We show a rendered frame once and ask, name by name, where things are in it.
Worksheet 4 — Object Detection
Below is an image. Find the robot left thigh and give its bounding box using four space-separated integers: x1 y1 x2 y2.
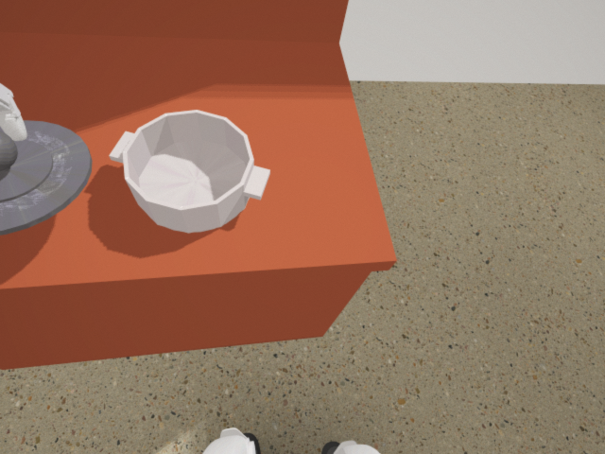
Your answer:
202 435 255 454

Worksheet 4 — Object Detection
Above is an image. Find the table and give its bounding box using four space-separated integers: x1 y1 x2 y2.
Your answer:
0 0 397 370

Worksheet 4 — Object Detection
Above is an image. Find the lid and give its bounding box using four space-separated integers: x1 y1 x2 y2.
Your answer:
0 120 93 236

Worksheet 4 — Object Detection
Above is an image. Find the robot left shin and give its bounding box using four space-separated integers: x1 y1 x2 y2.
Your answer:
220 428 247 439

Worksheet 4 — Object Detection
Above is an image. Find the pot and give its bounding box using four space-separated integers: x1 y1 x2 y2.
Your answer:
109 110 270 234

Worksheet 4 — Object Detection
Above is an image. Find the left robot hand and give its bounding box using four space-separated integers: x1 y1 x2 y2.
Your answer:
0 83 27 141

